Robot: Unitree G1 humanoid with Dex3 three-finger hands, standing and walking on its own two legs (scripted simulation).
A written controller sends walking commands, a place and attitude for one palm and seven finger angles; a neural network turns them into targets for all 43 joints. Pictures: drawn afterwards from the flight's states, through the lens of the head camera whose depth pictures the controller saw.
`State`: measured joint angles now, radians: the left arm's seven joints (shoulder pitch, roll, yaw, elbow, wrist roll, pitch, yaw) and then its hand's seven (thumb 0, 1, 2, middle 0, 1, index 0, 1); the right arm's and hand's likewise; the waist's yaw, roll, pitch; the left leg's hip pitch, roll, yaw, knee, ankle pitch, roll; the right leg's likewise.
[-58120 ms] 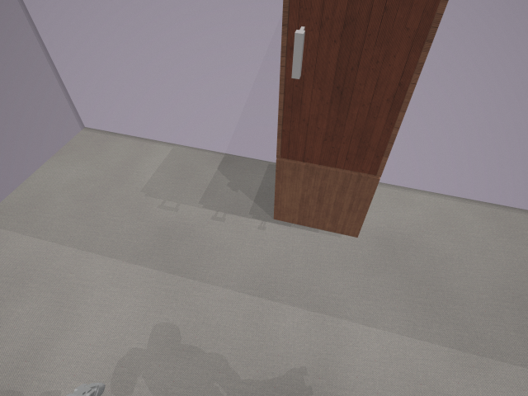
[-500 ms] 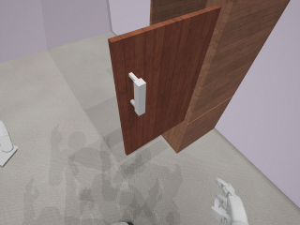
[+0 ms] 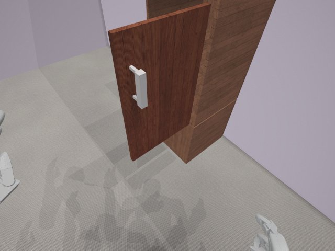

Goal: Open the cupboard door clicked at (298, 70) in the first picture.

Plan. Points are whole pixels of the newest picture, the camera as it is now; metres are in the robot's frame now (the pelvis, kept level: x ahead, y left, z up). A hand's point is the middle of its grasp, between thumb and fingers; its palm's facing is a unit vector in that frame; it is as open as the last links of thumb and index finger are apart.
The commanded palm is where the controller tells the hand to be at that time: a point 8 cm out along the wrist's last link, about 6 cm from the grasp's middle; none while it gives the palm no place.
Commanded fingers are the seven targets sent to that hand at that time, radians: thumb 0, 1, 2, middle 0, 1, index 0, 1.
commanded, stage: stop stepping back and stand still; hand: left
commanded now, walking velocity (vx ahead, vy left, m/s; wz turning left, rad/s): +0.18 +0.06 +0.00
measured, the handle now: (137, 87) +0.55 +0.12 +0.08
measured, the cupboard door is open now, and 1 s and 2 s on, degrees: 91 91 91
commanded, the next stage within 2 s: let the arm hang, fingers relaxed in 0.34 s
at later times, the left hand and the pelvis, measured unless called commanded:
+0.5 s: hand (15, 197) +0.19 +0.29 +0.10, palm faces +0.34 -0.81 -0.48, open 7.4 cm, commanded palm none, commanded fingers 0.00 0.90 0.90 -0.20 -0.30 -0.20 -0.30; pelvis -0.02 +0.03 -0.01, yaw +2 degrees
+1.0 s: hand out of the picture -0.09 +0.21 -0.16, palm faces +0.08 -0.97 -0.24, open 7.2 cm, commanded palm none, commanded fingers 0.00 0.90 0.90 -0.20 -0.30 -0.20 -0.30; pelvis -0.03 +0.02 +0.01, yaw +3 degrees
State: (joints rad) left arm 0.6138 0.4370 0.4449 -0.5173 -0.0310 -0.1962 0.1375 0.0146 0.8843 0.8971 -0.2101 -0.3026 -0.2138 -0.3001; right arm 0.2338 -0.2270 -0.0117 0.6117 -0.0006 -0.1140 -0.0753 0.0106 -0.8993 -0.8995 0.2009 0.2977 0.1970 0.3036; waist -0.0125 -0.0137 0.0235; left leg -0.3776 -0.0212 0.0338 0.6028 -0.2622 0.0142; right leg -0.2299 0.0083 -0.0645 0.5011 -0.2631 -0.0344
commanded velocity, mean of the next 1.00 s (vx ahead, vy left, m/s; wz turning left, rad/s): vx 0.03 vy -0.01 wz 0.00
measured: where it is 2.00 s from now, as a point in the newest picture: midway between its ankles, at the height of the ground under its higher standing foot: outside the picture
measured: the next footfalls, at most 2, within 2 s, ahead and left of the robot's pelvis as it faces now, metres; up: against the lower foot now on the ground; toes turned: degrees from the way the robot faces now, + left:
left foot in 0.14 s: +0.04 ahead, +0.13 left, +0.00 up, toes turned +3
